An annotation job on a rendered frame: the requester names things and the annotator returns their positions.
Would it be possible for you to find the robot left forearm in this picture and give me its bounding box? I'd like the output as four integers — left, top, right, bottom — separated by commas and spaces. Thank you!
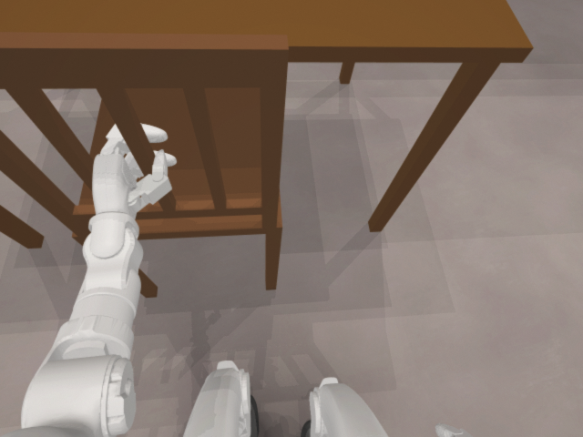
21, 211, 143, 429

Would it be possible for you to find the robot left thigh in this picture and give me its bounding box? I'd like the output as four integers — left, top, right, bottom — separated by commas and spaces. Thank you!
183, 368, 251, 437

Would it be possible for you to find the table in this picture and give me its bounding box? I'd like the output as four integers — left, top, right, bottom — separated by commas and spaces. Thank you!
0, 0, 534, 249

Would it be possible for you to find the chair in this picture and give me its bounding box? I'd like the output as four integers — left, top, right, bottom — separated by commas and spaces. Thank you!
0, 32, 289, 298

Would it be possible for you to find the robot left upper arm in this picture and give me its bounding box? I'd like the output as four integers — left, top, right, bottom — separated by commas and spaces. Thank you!
0, 354, 136, 437

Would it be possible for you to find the robot thigh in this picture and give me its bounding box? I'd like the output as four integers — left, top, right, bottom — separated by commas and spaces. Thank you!
310, 383, 388, 437
183, 368, 251, 437

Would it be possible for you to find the left robot hand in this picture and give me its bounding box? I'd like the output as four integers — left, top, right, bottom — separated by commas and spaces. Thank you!
92, 123, 177, 219

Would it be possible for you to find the robot right thigh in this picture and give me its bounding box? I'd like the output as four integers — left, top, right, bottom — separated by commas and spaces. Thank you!
310, 383, 388, 437

